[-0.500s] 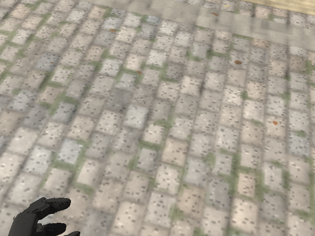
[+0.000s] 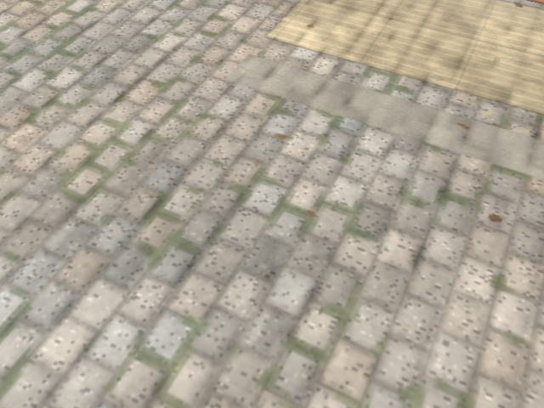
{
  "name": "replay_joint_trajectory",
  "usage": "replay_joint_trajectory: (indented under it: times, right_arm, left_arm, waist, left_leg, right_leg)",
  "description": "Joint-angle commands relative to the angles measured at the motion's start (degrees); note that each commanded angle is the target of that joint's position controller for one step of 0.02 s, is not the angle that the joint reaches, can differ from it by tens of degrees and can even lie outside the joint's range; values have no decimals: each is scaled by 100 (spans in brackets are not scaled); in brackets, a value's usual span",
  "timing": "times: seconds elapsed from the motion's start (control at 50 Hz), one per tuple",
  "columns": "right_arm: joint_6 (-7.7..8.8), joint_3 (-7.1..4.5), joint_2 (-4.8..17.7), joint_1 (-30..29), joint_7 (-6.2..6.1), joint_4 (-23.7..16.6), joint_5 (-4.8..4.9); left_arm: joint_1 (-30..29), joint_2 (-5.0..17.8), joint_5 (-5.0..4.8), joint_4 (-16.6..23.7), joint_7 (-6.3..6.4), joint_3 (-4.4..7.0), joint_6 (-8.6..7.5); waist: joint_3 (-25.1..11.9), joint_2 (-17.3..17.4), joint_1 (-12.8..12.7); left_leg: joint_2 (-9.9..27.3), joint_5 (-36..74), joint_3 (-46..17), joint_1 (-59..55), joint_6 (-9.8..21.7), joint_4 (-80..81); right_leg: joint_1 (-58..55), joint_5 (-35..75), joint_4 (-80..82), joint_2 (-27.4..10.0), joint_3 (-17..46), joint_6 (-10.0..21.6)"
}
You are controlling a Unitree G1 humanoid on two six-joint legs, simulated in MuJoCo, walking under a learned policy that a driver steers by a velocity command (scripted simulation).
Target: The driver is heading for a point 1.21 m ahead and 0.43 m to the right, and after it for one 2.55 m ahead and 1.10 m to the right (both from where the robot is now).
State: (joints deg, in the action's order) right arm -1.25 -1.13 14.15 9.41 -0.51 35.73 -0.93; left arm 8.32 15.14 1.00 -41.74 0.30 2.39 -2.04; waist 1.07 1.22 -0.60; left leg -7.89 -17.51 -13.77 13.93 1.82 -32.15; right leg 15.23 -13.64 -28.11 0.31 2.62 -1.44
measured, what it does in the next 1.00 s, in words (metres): steps on the spot: left foot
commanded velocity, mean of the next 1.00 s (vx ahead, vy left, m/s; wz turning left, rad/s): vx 0.18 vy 0.00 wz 0.02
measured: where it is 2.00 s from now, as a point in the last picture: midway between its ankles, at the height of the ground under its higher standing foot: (346, 291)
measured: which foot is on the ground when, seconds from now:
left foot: down 0.00-0.72, up 0.74-0.92, down 0.94-1.00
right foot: down 0.00-0.94, up 0.96-1.00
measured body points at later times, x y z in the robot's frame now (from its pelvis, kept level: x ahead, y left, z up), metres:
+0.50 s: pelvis +0.02 -0.02 +0.00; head +0.03 -0.02 +0.45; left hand +0.18 +0.23 -0.11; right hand +0.13 -0.28 -0.11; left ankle -0.01 +0.10 -0.73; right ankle +0.01 -0.14 -0.73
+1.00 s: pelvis +0.08 +0.02 -0.01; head +0.09 +0.04 +0.44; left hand +0.17 +0.29 -0.14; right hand +0.18 -0.25 -0.10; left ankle +0.05 +0.13 -0.74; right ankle +0.01 -0.13 -0.69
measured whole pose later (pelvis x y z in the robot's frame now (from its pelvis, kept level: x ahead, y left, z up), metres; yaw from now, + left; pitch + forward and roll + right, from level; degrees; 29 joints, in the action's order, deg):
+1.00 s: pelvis +0.08 +0.02 -0.01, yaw -1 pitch +2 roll +1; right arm 6.0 -2.9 14.9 19.5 0.1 38.7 0.9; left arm 16.5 16.9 -2.2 -48.1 -0.7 2.1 -4.0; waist -1.7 -3.5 0.2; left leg -1.3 -20.4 1.5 14.9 2.1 -32.3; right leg 21.3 -24.4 -53.2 -1.9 5.0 3.7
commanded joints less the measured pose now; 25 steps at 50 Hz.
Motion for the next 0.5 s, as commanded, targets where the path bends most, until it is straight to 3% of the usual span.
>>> replay_joint_trajectory:
  times: [0.02,0.06,0.1,0.22,0.5]
  right_arm:
    - [-2,-267,703,70,-32,-349,12]
    - [-62,-246,581,230,5,-291,-3]
    - [-46,-271,638,195,22,-239,9]
    - [43,-281,599,344,-21,-149,18]
    - [105,-285,553,603,-149,-86,13]
  left_arm:
    - [-115,733,-58,307,18,159,-44]
    - [-353,700,-61,343,21,139,-49]
    - [-304,691,-58,355,17,149,-38]
    - [-265,585,-69,292,17,126,21]
    - [-334,515,-80,-86,-8,99,31]
  waist:
    - [-715,-986,52]
    - [-629,-825,147]
    - [-513,-512,15]
    - [-440,-115,-33]
    - [-243,-101,17]
  left_leg:
    - [501,256,162,330,-270,65]
    - [584,737,153,123,-210,391]
    - [581,1185,82,139,-38,488]
    - [673,1506,-48,142,-29,556]
    - [734,1534,-22,-108,-99,639]
  right_leg:
    - [-1091,2555,424,-1257,1279,999]
    - [-903,1830,333,-950,896,724]
    - [-869,1409,163,-600,558,488]
    - [-958,1434,0,-419,450,448]
    - [-775,1047,163,-258,416,367]
Keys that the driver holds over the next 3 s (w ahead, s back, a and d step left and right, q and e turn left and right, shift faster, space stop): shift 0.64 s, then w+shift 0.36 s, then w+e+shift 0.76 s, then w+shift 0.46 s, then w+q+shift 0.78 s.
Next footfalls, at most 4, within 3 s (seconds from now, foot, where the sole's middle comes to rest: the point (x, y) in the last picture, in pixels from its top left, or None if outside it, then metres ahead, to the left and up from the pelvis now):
0.94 left None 0.09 0.13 -0.77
1.40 right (338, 396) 0.52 -0.12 -0.77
1.84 left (334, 248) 0.97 -0.14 -0.77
2.32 right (497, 219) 1.08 -0.65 -0.77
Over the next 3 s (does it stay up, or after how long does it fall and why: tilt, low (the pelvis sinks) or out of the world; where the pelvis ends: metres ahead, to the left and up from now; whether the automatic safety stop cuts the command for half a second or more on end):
stays up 1.49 -0.73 -0.01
